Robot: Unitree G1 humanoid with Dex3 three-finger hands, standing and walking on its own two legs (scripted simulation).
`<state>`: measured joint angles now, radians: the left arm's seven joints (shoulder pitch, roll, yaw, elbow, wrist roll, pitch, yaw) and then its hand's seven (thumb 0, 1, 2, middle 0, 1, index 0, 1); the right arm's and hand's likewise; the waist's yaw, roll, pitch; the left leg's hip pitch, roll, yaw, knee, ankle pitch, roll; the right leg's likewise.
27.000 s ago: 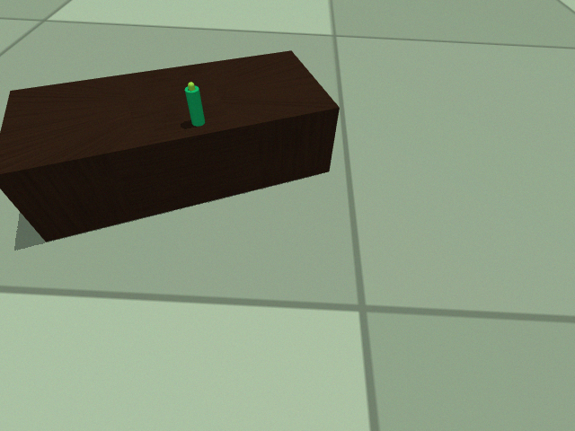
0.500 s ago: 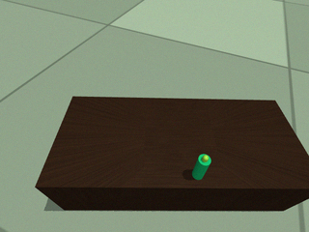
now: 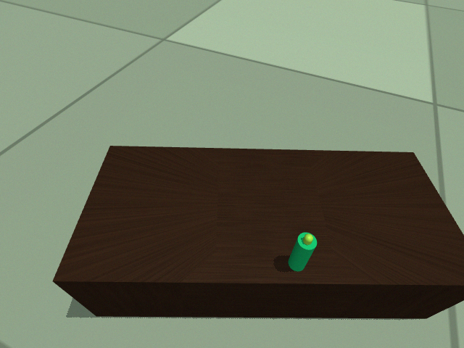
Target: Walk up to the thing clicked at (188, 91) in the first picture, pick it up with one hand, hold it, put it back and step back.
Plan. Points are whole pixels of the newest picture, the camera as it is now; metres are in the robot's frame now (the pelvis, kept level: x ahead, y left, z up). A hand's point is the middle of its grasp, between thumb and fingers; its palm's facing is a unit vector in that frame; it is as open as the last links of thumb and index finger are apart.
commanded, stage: stand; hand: right
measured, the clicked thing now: (302, 250) +0.43 -0.21 -0.30
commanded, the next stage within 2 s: step back in 0.68 s
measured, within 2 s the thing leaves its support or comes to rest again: neither
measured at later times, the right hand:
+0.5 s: hand out of the picture +0.06 -0.25 -0.16, palm faces -0.03 +0.94 -0.33, open 7.3 cm
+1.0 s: hand out of the picture +0.02 -0.25 -0.16, palm faces -0.02 +0.90 -0.44, open 7.3 cm
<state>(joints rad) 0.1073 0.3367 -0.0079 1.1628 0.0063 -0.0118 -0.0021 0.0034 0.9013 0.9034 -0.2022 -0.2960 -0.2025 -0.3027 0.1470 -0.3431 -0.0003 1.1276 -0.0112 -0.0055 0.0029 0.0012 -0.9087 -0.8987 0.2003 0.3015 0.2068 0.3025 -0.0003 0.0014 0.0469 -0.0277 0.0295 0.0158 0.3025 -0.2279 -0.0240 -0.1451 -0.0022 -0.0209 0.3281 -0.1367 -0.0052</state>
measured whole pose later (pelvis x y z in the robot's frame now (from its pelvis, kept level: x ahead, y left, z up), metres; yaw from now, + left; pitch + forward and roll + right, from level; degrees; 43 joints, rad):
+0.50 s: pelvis +0.00 +0.00 +0.00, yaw +0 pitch -2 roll +0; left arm 0.11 0.34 -0.01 1.16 0.00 -0.01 0.00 0.00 0.90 0.90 -0.20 -0.30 -0.20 -0.30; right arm 0.15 -0.34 0.00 1.13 -0.01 -0.01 0.00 0.00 -0.91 -0.90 0.20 0.30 0.21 0.30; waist 0.00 0.00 0.05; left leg -0.03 0.03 0.01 0.30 -0.23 -0.03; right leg -0.15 0.00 -0.02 0.33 -0.14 -0.01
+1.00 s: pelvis -0.06 +0.04 -0.03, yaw +0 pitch -1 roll +0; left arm 0.01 0.40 0.05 0.92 0.02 0.06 0.01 0.00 0.90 0.90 -0.20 -0.30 -0.20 -0.30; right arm 0.13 -0.40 -0.07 0.95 -0.02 0.03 0.01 0.00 -0.91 -0.90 0.20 0.30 0.21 0.30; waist -0.02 -0.05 0.17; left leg -0.26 -0.02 -0.02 0.65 -0.38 0.02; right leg -0.43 -0.05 0.02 0.64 -0.21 0.01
